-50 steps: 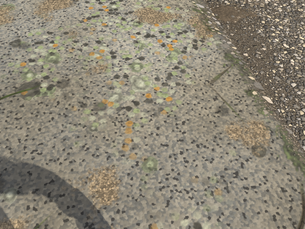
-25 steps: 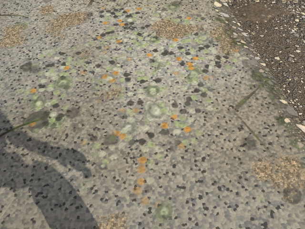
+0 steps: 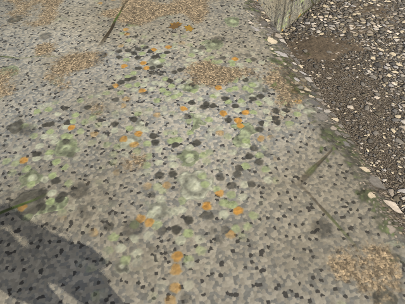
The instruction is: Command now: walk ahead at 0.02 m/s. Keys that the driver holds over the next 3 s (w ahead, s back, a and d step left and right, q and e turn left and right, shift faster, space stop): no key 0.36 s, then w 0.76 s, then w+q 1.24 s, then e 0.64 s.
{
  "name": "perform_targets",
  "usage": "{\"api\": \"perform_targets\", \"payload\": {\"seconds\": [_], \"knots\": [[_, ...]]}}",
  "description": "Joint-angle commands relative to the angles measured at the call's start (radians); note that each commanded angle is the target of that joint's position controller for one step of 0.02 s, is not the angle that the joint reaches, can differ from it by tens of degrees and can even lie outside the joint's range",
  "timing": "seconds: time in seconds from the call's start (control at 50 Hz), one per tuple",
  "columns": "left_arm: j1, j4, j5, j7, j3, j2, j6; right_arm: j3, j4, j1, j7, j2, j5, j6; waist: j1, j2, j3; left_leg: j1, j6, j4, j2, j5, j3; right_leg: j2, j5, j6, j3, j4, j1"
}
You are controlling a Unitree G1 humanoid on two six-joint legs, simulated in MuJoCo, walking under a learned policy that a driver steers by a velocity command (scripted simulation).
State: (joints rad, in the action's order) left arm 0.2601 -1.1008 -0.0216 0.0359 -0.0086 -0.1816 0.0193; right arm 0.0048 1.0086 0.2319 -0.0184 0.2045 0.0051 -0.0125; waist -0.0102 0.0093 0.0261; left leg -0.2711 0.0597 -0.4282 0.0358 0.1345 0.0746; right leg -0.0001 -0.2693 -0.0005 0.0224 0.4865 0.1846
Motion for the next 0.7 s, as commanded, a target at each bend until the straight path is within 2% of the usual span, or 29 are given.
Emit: {"api": "perform_targets", "payload": {"seconds": [0.02, 0.06, 0.14, 0.36, 0.38, 0.42, 0.44, 0.48, 0.5, 0.52, 0.56, 0.6, 0.62, 0.64, 0.66, 0.68, 0.7], "knots": [[0.024, 0.004, 0.011, 0.004, 0.009, -0.090, -0.030, 0.015, -0.006, 0.054, 0.002, 0.070, 0.003, 0.007, -0.030, -0.097, 0.050, 0.131, -0.012, 0.085, -0.105, 0.078, -0.138, -0.098, -0.109, 0.042, 0.135, -0.237, 0.169], [0.032, -0.001, 0.014, 0.008, 0.009, -0.088, -0.038, 0.016, 0.013, 0.065, 0.001, 0.079, 0.008, 0.015, -0.027, -0.065, 0.031, 0.136, -0.007, 0.084, -0.116, 0.038, -0.145, -0.089, -0.033, 0.041, 0.118, -0.225, 0.121], [0.072, -0.019, 0.012, 0.008, 0.008, -0.070, -0.036, 0.010, 0.041, 0.061, -0.004, 0.062, 0.004, 0.019, -0.009, -0.026, 0.040, 0.093, -0.013, 0.097, -0.119, 0.037, -0.144, -0.084, 0.025, 0.053, 0.102, -0.205, 0.062], [0.104, -0.042, 0.013, 0.011, 0.006, -0.048, -0.037, 0.002, 0.101, 0.096, -0.016, 0.038, 0.004, 0.019, -0.002, -0.010, 0.041, 0.098, -0.019, 0.085, -0.125, -0.027, -0.143, -0.081, 0.106, 0.059, 0.087, -0.193, 0.020], [0.120, -0.048, 0.012, 0.011, 0.006, -0.045, -0.037, 0.002, 0.107, 0.104, -0.015, 0.034, 0.005, 0.018, 0.002, -0.015, 0.022, 0.104, -0.018, 0.081, -0.113, 0.044, -0.135, -0.075, 0.025, 0.064, 0.086, -0.204, 0.013], [0.138, -0.048, 0.010, 0.010, 0.023, -0.082, -0.029, 0.011, 0.101, 0.099, -0.012, 0.046, 0.009, 0.012, 0.010, -0.057, 0.049, 0.049, -0.004, 0.002, -0.056, 0.271, -0.087, -0.066, -0.258, 0.100, 0.114, -0.217, 0.039], [0.150, -0.043, 0.009, 0.008, 0.033, -0.100, -0.024, 0.014, 0.090, 0.084, -0.007, 0.046, 0.015, 0.009, 0.021, -0.084, 0.090, -0.027, 0.002, -0.049, -0.031, 0.360, -0.066, -0.091, -0.407, 0.129, 0.164, -0.247, 0.051], [0.205, -0.048, 0.008, 0.007, 0.051, -0.128, -0.023, 0.010, 0.053, 0.027, 0.005, 0.009, 0.031, 0.015, 0.053, -0.151, 0.175, -0.183, -0.001, -0.203, -0.004, 0.327, 0.001, -0.216, -0.565, 0.202, 0.323, -0.344, 0.026], [0.212, -0.048, 0.007, 0.007, 0.057, -0.129, -0.027, 0.010, 0.033, 0.003, 0.011, 0.005, 0.038, 0.024, 0.059, -0.161, 0.200, -0.232, 0.004, -0.272, -0.037, 0.282, -0.004, -0.268, -0.544, 0.233, 0.375, -0.370, 0.019], [0.215, -0.046, 0.002, 0.005, 0.060, -0.126, -0.034, 0.015, 0.015, -0.015, 0.015, 0.015, 0.036, 0.035, 0.059, -0.153, 0.203, -0.275, 0.009, -0.314, -0.058, 0.282, -0.019, -0.291, -0.486, 0.251, 0.394, -0.376, -0.006], [0.208, -0.041, -0.006, 0.001, 0.066, -0.125, -0.052, 0.026, -0.013, -0.032, 0.025, 0.036, 0.029, 0.058, 0.049, -0.125, 0.188, -0.313, 0.015, -0.313, -0.083, 0.297, -0.035, -0.287, -0.334, 0.253, 0.359, -0.347, -0.076], [0.184, -0.033, -0.001, -0.002, 0.072, -0.127, -0.066, 0.033, -0.021, -0.011, 0.032, 0.033, 0.015, 0.076, 0.022, -0.117, 0.158, -0.206, 0.017, -0.216, -0.067, 0.247, -0.009, -0.249, -0.210, 0.228, 0.279, -0.304, -0.061], [0.152, -0.025, 0.006, -0.003, 0.074, -0.129, -0.070, 0.036, -0.007, 0.050, 0.034, 0.020, 0.010, 0.082, -0.018, -0.109, 0.142, -0.068, 0.019, -0.129, -0.044, 0.183, 0.020, -0.219, -0.162, 0.208, 0.224, -0.262, 0.009], [0.123, -0.015, 0.010, -0.006, 0.074, -0.125, -0.073, 0.043, 0.030, 0.154, 0.032, 0.015, 0.006, 0.084, -0.066, -0.083, 0.117, 0.120, 0.019, -0.055, -0.003, 0.150, 0.043, -0.175, -0.108, 0.184, 0.168, -0.189, 0.112], [0.108, -0.004, 0.006, -0.010, 0.066, -0.101, -0.083, 0.060, 0.072, 0.285, 0.024, 0.046, 0.009, 0.089, -0.118, -0.005, 0.068, 0.333, 0.028, -0.005, -0.030, 0.169, -0.030, -0.116, -0.017, 0.153, 0.092, -0.027, 0.230], [0.080, 0.043, 0.012, -0.023, 0.043, -0.020, -0.095, 0.087, 0.092, 0.425, 0.011, 0.153, 0.021, 0.094, -0.164, 0.260, 0.007, 0.475, 0.098, 0.199, -0.288, 0.435, -0.436, 0.023, -0.098, 0.091, -0.067, 0.326, 0.408], [0.060, 0.072, -0.011, -0.031, 0.058, -0.070, -0.096, 0.091, 0.124, 0.486, 0.012, 0.176, 0.013, 0.079, -0.146, 0.296, 0.010, 0.459, 0.172, 0.301, -0.421, 0.515, -0.720, 0.065, -0.274, 0.091, -0.063, 0.555, 0.532]]}}
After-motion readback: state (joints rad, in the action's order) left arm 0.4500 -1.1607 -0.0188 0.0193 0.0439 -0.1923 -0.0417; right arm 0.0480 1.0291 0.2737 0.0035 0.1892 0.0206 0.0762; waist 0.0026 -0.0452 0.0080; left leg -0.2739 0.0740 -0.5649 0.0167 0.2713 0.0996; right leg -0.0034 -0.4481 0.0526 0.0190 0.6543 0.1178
